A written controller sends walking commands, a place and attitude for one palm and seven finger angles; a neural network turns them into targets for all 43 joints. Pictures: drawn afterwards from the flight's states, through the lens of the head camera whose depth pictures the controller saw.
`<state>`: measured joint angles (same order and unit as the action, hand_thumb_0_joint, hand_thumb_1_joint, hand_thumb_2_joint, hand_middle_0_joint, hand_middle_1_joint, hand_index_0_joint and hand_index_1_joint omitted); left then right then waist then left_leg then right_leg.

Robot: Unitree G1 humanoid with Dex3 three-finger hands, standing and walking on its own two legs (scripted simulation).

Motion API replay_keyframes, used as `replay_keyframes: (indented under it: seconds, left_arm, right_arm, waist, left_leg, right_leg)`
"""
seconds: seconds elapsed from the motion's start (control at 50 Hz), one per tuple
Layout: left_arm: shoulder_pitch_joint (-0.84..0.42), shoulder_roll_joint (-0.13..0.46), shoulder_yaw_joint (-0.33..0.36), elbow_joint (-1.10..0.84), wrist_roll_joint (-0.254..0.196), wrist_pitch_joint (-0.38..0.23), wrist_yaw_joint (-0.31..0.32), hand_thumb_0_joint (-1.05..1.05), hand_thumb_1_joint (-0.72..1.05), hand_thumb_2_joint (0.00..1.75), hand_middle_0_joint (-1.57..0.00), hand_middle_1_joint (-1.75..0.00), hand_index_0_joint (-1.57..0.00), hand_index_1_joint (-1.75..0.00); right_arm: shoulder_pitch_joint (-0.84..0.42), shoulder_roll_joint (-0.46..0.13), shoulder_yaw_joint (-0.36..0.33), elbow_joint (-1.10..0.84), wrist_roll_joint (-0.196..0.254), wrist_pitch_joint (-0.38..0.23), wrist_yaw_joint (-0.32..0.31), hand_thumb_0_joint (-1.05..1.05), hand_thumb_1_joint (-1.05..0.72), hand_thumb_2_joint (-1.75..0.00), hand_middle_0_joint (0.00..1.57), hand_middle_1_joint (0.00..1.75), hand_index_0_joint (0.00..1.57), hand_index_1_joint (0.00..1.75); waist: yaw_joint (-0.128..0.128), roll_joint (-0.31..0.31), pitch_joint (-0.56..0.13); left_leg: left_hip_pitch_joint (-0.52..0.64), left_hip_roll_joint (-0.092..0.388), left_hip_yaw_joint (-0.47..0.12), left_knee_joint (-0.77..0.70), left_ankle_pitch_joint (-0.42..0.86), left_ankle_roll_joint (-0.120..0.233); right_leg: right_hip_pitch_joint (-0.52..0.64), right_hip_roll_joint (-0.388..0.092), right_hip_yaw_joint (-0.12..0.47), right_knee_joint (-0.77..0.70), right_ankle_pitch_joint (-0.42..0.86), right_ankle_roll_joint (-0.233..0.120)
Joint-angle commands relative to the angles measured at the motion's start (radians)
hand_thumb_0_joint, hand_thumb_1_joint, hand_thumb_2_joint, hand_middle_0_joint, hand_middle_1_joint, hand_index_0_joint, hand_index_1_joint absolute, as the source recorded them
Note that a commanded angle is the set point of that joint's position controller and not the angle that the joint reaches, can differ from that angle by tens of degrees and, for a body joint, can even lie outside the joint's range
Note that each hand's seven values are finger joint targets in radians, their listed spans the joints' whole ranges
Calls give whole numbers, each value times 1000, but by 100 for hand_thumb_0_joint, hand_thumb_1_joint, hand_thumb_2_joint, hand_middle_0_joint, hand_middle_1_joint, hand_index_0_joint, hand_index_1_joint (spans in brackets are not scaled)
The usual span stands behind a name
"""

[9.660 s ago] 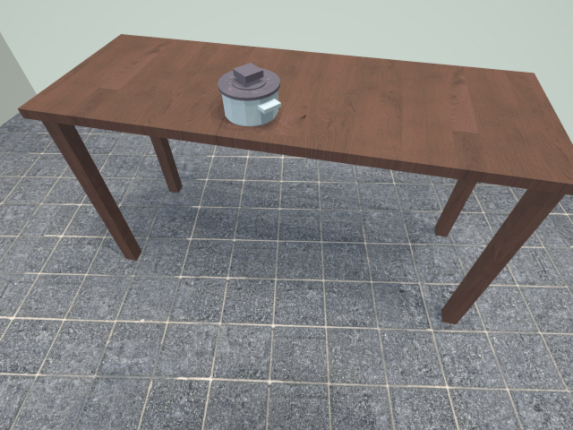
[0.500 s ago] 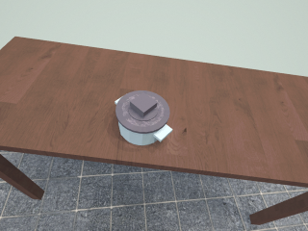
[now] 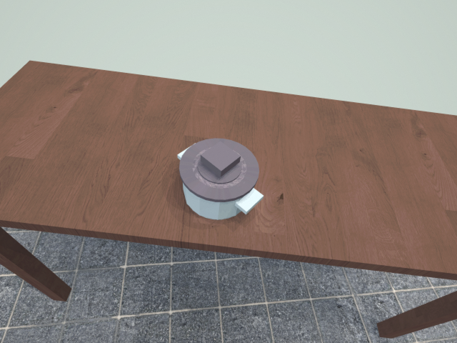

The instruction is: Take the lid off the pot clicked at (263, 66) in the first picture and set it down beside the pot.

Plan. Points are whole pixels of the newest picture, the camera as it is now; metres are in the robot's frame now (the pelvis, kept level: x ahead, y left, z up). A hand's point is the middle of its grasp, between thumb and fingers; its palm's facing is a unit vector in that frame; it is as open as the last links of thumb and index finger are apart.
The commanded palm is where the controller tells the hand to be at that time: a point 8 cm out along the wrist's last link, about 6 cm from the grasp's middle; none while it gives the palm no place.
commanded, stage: look again from close up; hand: left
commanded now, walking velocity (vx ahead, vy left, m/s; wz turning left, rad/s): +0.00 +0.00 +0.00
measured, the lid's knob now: (220, 158) +0.42 +0.05 +0.08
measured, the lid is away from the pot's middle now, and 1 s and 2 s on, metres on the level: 0.00 0.00 0.00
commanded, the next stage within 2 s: shuffle to correct the standing spot in 1.06 s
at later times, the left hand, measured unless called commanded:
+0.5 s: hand out of the picture +0.02 +0.14 -0.18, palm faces +0.01 -0.98 -0.20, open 7.4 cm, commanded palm none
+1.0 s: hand out of the picture +0.01 +0.11 -0.18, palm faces -0.01 -0.99 -0.16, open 7.4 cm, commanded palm none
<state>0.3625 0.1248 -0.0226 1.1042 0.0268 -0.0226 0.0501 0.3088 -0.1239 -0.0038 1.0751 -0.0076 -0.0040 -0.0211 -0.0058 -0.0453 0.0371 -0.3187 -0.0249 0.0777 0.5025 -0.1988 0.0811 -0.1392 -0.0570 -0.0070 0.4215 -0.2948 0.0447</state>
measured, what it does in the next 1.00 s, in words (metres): shifts its weight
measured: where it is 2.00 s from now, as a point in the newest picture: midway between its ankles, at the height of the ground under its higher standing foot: outside the picture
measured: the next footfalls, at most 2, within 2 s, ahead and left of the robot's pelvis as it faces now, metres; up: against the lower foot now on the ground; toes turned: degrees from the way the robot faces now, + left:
none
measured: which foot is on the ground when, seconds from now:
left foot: down 0.00-1.00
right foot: down 0.00-1.00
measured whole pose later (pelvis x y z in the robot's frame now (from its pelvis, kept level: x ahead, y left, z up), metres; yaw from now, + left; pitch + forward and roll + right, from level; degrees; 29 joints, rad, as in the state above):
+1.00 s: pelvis +0.02 -0.05 +0.00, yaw -1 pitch +0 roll +0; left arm 0.34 0.15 -0.02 1.07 0.01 -0.03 0.04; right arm 0.26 -0.15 0.01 1.09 -0.01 -0.01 -0.03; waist 0.00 -0.03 0.04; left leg -0.27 0.02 0.07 0.50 -0.23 0.01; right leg -0.12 0.01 0.02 0.45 -0.34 0.00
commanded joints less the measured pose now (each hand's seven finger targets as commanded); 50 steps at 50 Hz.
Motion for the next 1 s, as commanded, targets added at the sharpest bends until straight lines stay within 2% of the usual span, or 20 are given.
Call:
replay_keyframes:
  seconds: [0.0, 0.02, 0.04, 0.06, 0.1, 0.12, 0.16, 0.24, 0.3, 0.32, 0.42, 0.48, 0.54, 0.58, 0.62, 0.7, 0.72, 0.9, 0.92, 0.98]
  left_arm:
    - [102, 118, 27, -53, -1, 6, 0, 0, 90, 90, -20, -30, -20, -30]
    - [123, 118, 29, -48, 1, 8, -8, 0, 90, 90, -20, -30, -20, -30]
    - [133, 100, 27, -47, 0, 6, -7, 0, 90, 90, -20, -30, -20, -30]
    - [127, 90, 21, -47, 1, 2, -6, 0, 90, 90, -20, -30, -20, -30]
    - [92, 91, 15, -61, 1, -9, -3, 0, 90, 90, -20, -30, -20, -30]
    - [61, 100, 19, -72, 1, -7, -5, 0, 90, 90, -20, -30, -20, -30]
    - [52, 111, 21, -85, -2, -9, -1, 0, 90, 90, -20, -30, -20, -30]
    - [57, 133, 25, -101, -3, -5, -1, 0, 90, 90, -20, -30, -20, -30]
    - [55, 145, 25, -110, -2, -7, 0, 0, 90, 90, -20, -30, -20, -30]
    - [50, 150, 27, -113, -2, -6, -2, 0, 90, 90, -20, -30, -20, -30]
    - [46, 157, 27, -125, -3, -8, -3, 0, 90, 90, -20, -30, -20, -30]
    - [46, 154, 29, -128, -5, -12, 0, 0, 90, 90, -20, -30, -20, -30]
    - [42, 151, 30, -127, -6, -11, 0, 0, 90, 90, -20, -30, -20, -30]
    - [46, 146, 30, -119, -7, -12, 0, 0, 90, 90, -20, -30, -20, -30]
    - [47, 144, 30, -113, -8, -13, -1, 0, 90, 90, -20, -30, -20, -30]
    - [54, 132, 25, -97, -9, -13, 0, 0, 90, 90, -20, -30, -20, -30]
    - [53, 137, 25, -95, -11, -13, -2, 0, 90, 90, -20, -30, -20, -30]
    - [63, 114, 19, -66, -12, -12, -1, 0, 90, 90, -20, -30, -20, -30]
    - [63, 119, 19, -64, -15, -12, -2, 0, 90, 90, -20, -30, -20, -30]
    - [69, 106, 18, -56, -14, -11, -1, 0, 90, 90, -20, -30, -20, -30]
  right_arm:
    - [-9, -173, -34, -117, -8, -8, 9, 0, -90, -90, 20, 30, 20, 30]
    - [-27, -179, -39, -127, -7, -8, 10, 0, -90, -90, 20, 30, 20, 30]
    - [-29, -174, -41, -138, -6, -1, 9, 0, -90, -90, 20, 30, 20, 30]
    - [-32, -168, -41, -137, -6, 0, 10, 0, -90, -90, 20, 30, 20, 30]
    - [-20, -150, -35, -131, -3, -5, 13, 0, -90, -90, 20, 30, 20, 30]
    - [-7, -149, -36, -130, -5, -9, 14, 0, -90, -90, 20, 30, 20, 30]
    - [2, -152, -34, -126, -5, -11, 13, 0, -90, -90, 20, 30, 20, 30]
    - [-20, -162, -30, -131, -4, -20, 13, 0, -90, -90, 20, 30, 20, 30]
    - [-28, -158, -27, -133, -1, -23, 13, 0, -90, -90, 20, 30, 20, 30]
    - [-32, -157, -27, -132, -1, -27, 12, 0, -90, -90, 20, 30, 20, 30]
    - [-41, -142, -24, -123, 1, -29, 11, 0, -90, -90, 20, 30, 20, 30]
    - [-40, -135, -23, -116, 1, -30, 8, 0, -90, -90, 20, 30, 20, 30]
    - [-38, -133, -22, -104, 2, -32, 5, 0, -90, -90, 20, 30, 20, 30]
    - [-35, -124, -19, -94, 2, -32, 3, 0, -90, -90, 20, 30, 20, 30]
    - [-29, -119, -18, -82, 3, -34, 1, 0, -90, -90, 20, 30, 20, 30]
    - [-22, -113, -14, -63, 4, -32, -2, 0, -90, -90, 20, 30, 20, 30]
    - [-20, -112, -14, -59, 4, -33, -2, 0, -90, -90, 20, 30, 20, 30]
    - [0, -102, -7, -24, 6, -30, -7, 0, -90, -90, 20, 30, 20, 30]
    - [4, -101, -6, -19, 7, -32, -7, 0, -90, -90, 20, 30, 20, 30]
    - [8, -99, -5, -12, 6, -31, -8, 0, -90, -90, 20, 30, 20, 30]
  waist:
    - [7, 277, -37]
    - [33, 244, -69]
    - [28, 145, -49]
    - [31, 67, -15]
    - [13, -21, 31]
    - [5, -38, 44]
    - [-6, -20, 39]
    - [5, 34, 32]
    - [6, 27, 23]
    - [12, 6, 19]
    - [12, 14, 12]
    - [8, 39, -15]
    - [10, 36, -5]
    - [9, 61, -13]
    - [15, 34, -11]
    - [10, 55, -9]
    - [14, 25, -1]
    - [8, 50, 4]
    - [11, 27, 12]
    - [9, 35, 8]
  left_leg:
    - [-5, 150, -265, -220, -322, -32]
    - [31, 162, -290, -227, -337, -9]
    - [-2, 174, -291, -211, -356, 6]
    - [-40, 161, -264, -189, -338, 4]
    - [-7, 125, -207, -122, -213, -16]
    - [9, 124, -196, -109, -156, -19]
    - [42, 122, -183, -97, -116, -23]
    - [51, 128, -175, -99, -82, -23]
    - [64, 125, -155, -88, -31, -24]
    - [68, 129, -155, -81, 2, -21]
    - [86, 124, -131, -62, 28, -29]
    - [110, 123, -126, -49, 79, -33]
    - [105, 128, -121, -44, 115, -35]
    - [116, 128, -119, -44, 134, -36]
    - [116, 134, -117, -45, 150, -34]
    - [131, 135, -114, -52, 162, -37]
    - [123, 138, -113, -48, 161, -37]
    - [140, 140, -110, -72, 150, -38]
    - [130, 141, -112, -72, 148, -38]
    - [140, 143, -113, -80, 142, -37]
  right_leg:
    - [-106, 36, -34, 121, -124, -85]
    - [-120, 44, -39, 142, -115, -88]
    - [-110, 39, -32, 119, -104, -89]
    - [-101, 28, -12, 80, -76, -93]
    - [-151, -2, 54, 16, -56, -103]
    - [-173, -10, 60, 9, -39, -105]
    - [-185, -13, 73, 7, -40, -102]
    - [-169, -14, 73, 11, -13, -91]
    - [-160, -19, 85, 3, 24, -86]
    - [-151, -19, 79, 5, 55, -85]
    - [-148, -31, 94, -12, 91, -83]
    - [-133, -35, 107, -8, 135, -84]
    - [-117, -35, 101, -12, 166, -81]
    - [-110, -35, 109, -16, 183, -83]
    - [-95, -36, 97, -23, 203, -80]
    - [-92, -40, 108, -32, 222, -80]
    - [-85, -40, 99, -36, 234, -78]
    - [-81, -40, 106, -53, 218, -77]
    - [-73, -38, 101, -58, 219, -77]
    - [-76, -41, 104, -59, 208, -78]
